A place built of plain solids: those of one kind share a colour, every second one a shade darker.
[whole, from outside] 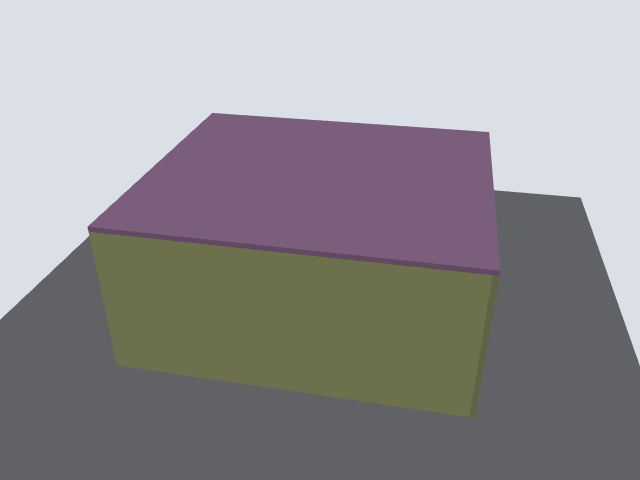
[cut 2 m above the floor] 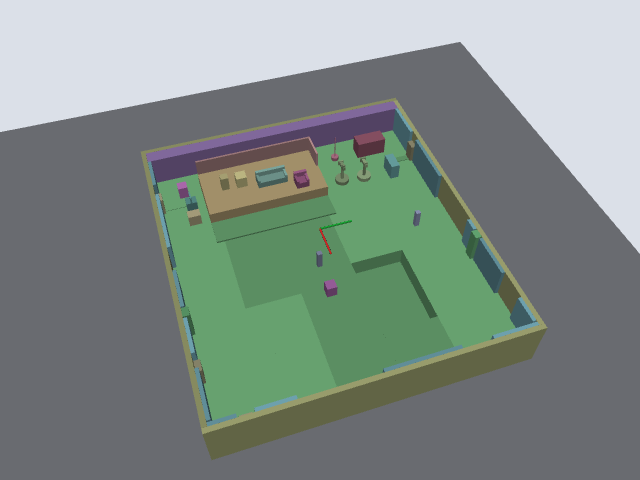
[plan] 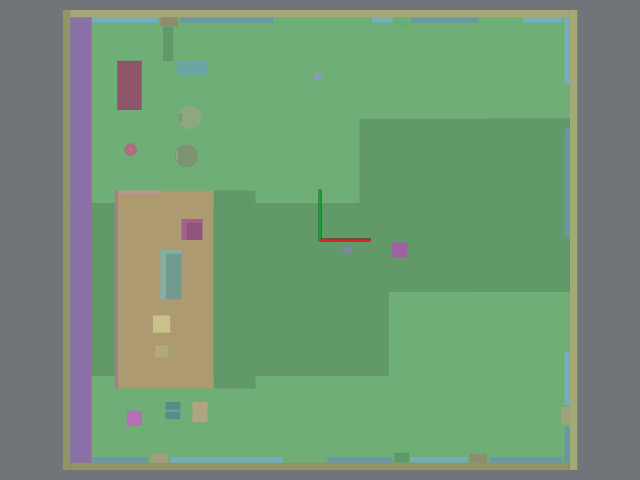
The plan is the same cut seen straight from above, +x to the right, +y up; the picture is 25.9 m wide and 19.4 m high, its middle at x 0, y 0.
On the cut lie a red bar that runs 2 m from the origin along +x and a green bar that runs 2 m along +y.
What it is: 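A television studio; one plain floor, a cyclorama, elevating floor sections, a set, what works the floor and what has gathered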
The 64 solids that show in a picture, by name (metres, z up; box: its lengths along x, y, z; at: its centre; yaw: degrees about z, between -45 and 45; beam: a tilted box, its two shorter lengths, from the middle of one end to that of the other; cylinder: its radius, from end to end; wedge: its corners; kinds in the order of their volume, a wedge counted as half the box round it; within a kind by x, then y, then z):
{
 "floor_1": {"box": [0.42, 1.39, 0.04], "at": [-6.54, -7.92, 1.3]},
 "floor_2": {"box": [0.42, 1.39, 0.05], "at": [-6.14, 7.92, 1.31]},
 "floor_3": {"box": [11.71, 3.42, 1.33], "at": [-4.25, 3.2, 0.62]},
 "floor_4": {"box": [12.91, 3.42, 1.33], "at": [-3.65, -3.8, 0.62]},
 "floor_5": {"box": [1.7, 8.0, 0.11], "at": [-3.45, -2.0, 1.34]},
 "floor_6": {"box": [20.22, 3.51, 1.33], "at": [0.0, -7.25, 0.62]},
 "floor_7": {"box": [20.22, 3.6, 1.33], "at": [0.0, -0.3, 0.62]},
 "floor_8": {"box": [20.22, 4.11, 1.33], "at": [0.0, 6.96, 0.62]},
 "floor_9": {"box": [5.22, 3.42, 0.15], "at": [4.2, 3.2, 0.03]},
 "floor_10": {"box": [3.42, 3.42, 1.33], "at": [4.5, -3.8, 0.62]},
 "floor_11": {"box": [3.91, 3.42, 1.33], "at": [8.15, -3.8, 0.62]},
 "floor_12": {"box": [3.31, 3.42, 1.33], "at": [8.46, 3.2, 0.62]},
 "wall_1": {"box": [0.3, 18.6, 9.13], "at": [-10.25, 0.0, 4.52]},
 "wall_2": {"box": [20.2, 0.3, 9.13], "at": [0.0, -9.15, 4.52]},
 "wall_3": {"box": [20.2, 0.3, 9.13], "at": [0.0, 9.15, 4.52]},
 "wall_4": {"box": [0.3, 18.6, 9.13], "at": [10.25, 0.0, 4.52]},
 "roof_1": {"box": [20.8, 18.6, 0.3], "at": [0.0, 0.0, 9.23]},
 "cove_1": {"box": [0.88, 18.0, 5.85], "at": [-9.66, 0.0, 4.21]},
 "drape_1": {"box": [2.27, 0.22, 6.0], "at": [-8.09, -8.89, 4.29]},
 "drape_2": {"box": [2.67, 0.22, 6.0], "at": [-7.88, 8.89, 4.29]},
 "drape_3": {"box": [4.55, 0.22, 6.0], "at": [-3.77, -8.89, 4.29]},
 "drape_4": {"box": [3.75, 0.22, 6.0], "at": [-3.77, 8.89, 4.29]},
 "drape_5": {"box": [2.62, 0.22, 6.0], "at": [1.61, -8.89, 4.29]},
 "drape_6": {"box": [0.82, 0.22, 6.0], "at": [2.51, 8.89, 4.29]},
 "drape_7": {"box": [2.27, 0.22, 6.0], "at": [4.82, -8.89, 4.29]},
 "drape_8": {"box": [2.72, 0.22, 6.0], "at": [5.04, 8.89, 4.29]},
 "drape_9": {"box": [2.95, 0.22, 6.0], "at": [8.32, -8.89, 4.29]},
 "drape_10": {"box": [1.6, 0.22, 6.0], "at": [9.0, 8.89, 4.29]},
 "drape_11": {"box": [0.22, 1.45, 6.0], "at": [9.99, -8.28, 4.29]},
 "drape_12": {"box": [0.22, 2.15, 6.0], "at": [9.99, -5.58, 4.29]},
 "drape_13": {"box": [0.22, 4.4, 6.0], "at": [9.99, 2.3, 4.29]},
 "drape_14": {"box": [0.22, 2.7, 6.0], "at": [9.99, 7.65, 4.29]},
 "deck_1": {"box": [4.0, 8.0, 0.9], "at": [-6.3, -2.0, 1.74]},
 "flat_1": {"box": [0.14, 8.0, 2.8], "at": [-8.23, -2.0, 3.58]},
 "flat_2": {"box": [1.7, 0.14, 2.8], "at": [-7.31, 1.93, 3.58]},
 "pier_1": {"box": [0.6, 0.4, 7.8], "at": [3.3, -8.8, 5.18]},
 "pier_2": {"box": [0.6, 0.4, 7.8], "at": [3.3, 8.8, 5.18]},
 "stack_1": {"box": [1.0, 2.0, 1.22], "at": [-7.7, 6.25, 1.9]},
 "wallbox_1": {"box": [0.7, 0.36, 1.25], "at": [-6.5, -8.82, 1.91]},
 "wallbox_2": {"box": [0.7, 0.36, 1.25], "at": [-6.1, 8.82, 1.91]},
 "wallbox_3": {"box": [0.7, 0.36, 1.4], "at": [6.4, -8.82, 1.99]},
 "wallbox_4": {"box": [0.36, 0.7, 1.35], "at": [9.92, -7.1, 1.96]},
 "sofa_1": {"box": [0.22, 2.0, 0.36], "at": [-6.34, -1.4, 2.81]},
 "sofa_2": {"box": [0.85, 0.16, 0.18], "at": [-6.03, -2.32, 2.71]},
 "sofa_3": {"box": [0.85, 2.0, 0.44], "at": [-6.03, -1.4, 2.4]},
 "sofa_4": {"box": [0.85, 0.16, 0.18], "at": [-6.03, -0.48, 2.71]},
 "rack_1": {"box": [1.25, 0.6, 1.09], "at": [-5.16, 6.95, 1.83]},
 "plinth_1": {"box": [0.5, 0.5, 1.0], "at": [-6.4, -4.5, 2.69]},
 "plinth_2": {"box": [0.7, 0.7, 0.8], "at": [-6.4, -3.4, 2.58]},
 "case_1": {"box": [0.62, 0.62, 0.89], "at": [-7.5, -7.21, 1.73]},
 "case_2": {"box": [0.62, 0.62, 0.77], "at": [3.23, -0.41, 1.67]},
 "pedestal_1": {"box": [0.71, 0.2, 0.24], "at": [-5.46, 3.4, 2.62]},
 "pedestal_2": {"cylinder": 0.47, "from": [-5.4, 3.4, 1.29], "to": [-5.4, 3.4, 1.56]},
 "pedestal_3": {"box": [0.71, 0.2, 0.24], "at": [-5.3, 4.95, 2.58]},
 "pedestal_4": {"cylinder": 0.47, "from": [-5.25, 4.95, 1.29], "to": [-5.25, 4.95, 1.56]},
 "armchair_1": {"box": [0.22, 0.85, 0.36], "at": [-5.49, 0.42, 2.81]},
 "armchair_2": {"box": [0.85, 0.16, 0.18], "at": [-5.17, 0.08, 2.71]},
 "armchair_3": {"box": [0.85, 0.85, 0.44], "at": [-5.17, 0.42, 2.4]},
 "armchair_4": {"box": [0.85, 0.16, 0.18], "at": [-5.17, 0.77, 2.71]},
 "weights_1": {"box": [0.6, 0.8, 0.79], "at": [-4.85, -6.95, 1.68]},
 "monitor_1": {"box": [0.6, 0.7, 0.9], "at": [-5.95, -6.9, 1.74]},
 "post_1": {"box": [0.3, 0.3, 1.19], "at": [-0.1, 6.6, 1.88]},
 "post_2": {"box": [0.3, 0.3, 1.19], "at": [1.1, -0.4, 1.88]},
 "stand_1": {"cylinder": 0.26, "from": [-7.65, 3.65, 1.29], "to": [-7.65, 3.65, 1.54]}
}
